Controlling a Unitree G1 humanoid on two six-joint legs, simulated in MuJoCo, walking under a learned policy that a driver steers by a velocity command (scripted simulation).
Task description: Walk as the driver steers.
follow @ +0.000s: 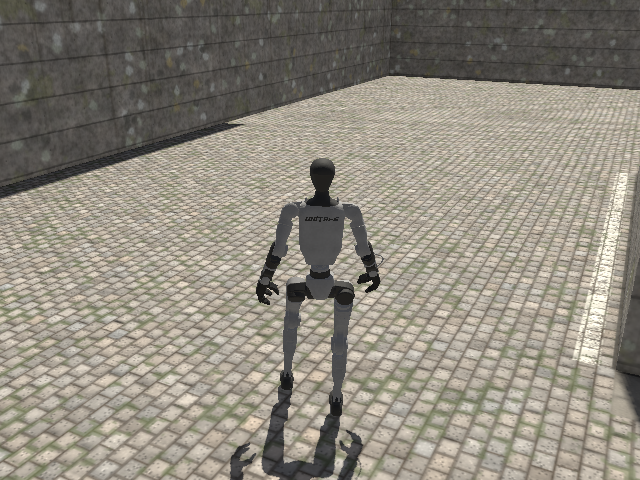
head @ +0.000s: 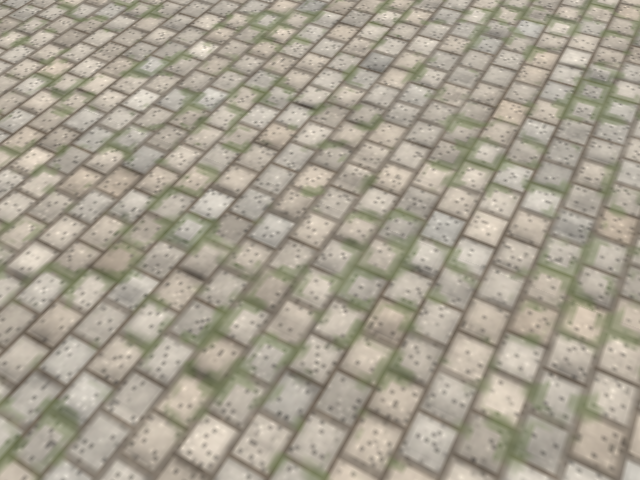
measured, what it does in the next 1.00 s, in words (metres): walks ahead: left foot, then right foot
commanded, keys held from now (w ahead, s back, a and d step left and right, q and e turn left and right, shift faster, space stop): w+q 0.56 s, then e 0.44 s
